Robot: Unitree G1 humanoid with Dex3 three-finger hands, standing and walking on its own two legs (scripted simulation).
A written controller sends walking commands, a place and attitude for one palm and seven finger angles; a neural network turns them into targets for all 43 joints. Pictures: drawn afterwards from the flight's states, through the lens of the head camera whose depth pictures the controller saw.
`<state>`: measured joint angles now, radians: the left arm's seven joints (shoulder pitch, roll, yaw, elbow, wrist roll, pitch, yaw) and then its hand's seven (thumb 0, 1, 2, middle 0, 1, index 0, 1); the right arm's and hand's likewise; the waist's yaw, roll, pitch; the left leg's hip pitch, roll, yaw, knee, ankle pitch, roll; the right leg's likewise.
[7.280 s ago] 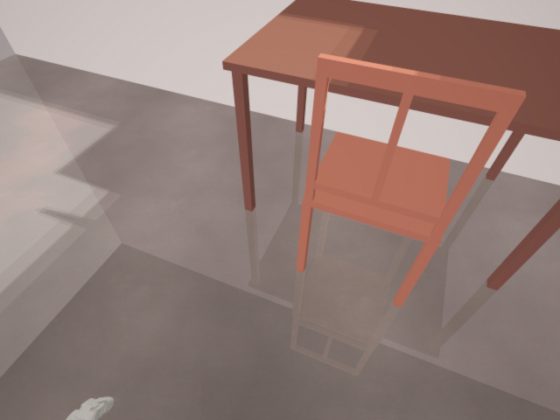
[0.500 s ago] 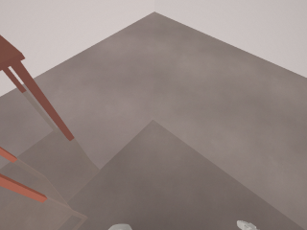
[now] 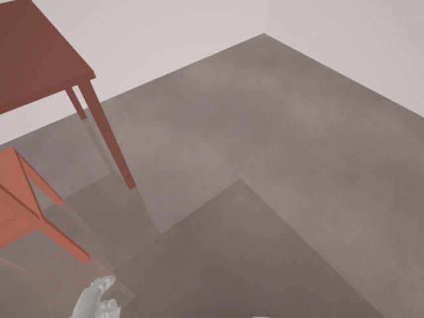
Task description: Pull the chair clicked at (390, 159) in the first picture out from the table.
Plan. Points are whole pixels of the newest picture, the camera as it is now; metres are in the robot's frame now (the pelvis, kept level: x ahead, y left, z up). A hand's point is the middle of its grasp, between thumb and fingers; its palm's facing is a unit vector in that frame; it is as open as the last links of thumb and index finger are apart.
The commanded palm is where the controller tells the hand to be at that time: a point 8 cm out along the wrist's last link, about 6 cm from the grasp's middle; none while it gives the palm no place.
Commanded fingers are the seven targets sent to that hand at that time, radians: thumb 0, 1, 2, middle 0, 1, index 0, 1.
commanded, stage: turn to face it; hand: left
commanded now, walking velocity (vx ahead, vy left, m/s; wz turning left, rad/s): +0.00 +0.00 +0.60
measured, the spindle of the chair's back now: out of the picture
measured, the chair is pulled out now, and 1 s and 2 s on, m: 0.00 0.00 0.00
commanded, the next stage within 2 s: take the last steps up to it in 1.08 s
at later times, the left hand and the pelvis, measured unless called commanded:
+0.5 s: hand out of the picture -0.06 +0.22 -0.17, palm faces +0.38 -0.89 -0.25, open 7.4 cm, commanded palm none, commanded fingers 0.00 0.90 0.90 -0.20 -0.30 -0.20 -0.30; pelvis -0.03 +0.01 -0.01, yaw +20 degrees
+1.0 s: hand out of the picture -0.06 +0.27 -0.16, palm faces +0.53 -0.81 -0.24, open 7.4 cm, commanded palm none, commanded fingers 0.00 0.90 0.90 -0.20 -0.30 -0.20 -0.30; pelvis -0.04 +0.04 +0.01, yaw +31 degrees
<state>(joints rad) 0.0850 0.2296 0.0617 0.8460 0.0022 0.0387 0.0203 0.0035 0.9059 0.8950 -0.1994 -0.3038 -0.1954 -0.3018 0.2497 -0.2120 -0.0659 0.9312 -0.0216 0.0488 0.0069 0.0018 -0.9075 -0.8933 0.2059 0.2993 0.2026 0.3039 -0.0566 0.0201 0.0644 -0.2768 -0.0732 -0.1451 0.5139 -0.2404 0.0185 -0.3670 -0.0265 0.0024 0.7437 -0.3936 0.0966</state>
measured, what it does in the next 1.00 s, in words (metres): steps on the spot, turning left: right foot, then left foot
